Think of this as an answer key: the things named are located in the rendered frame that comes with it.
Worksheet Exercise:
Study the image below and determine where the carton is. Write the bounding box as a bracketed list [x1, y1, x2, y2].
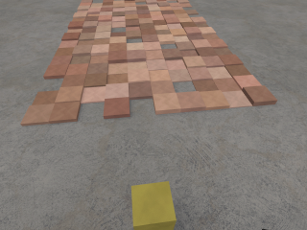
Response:
[131, 181, 177, 230]

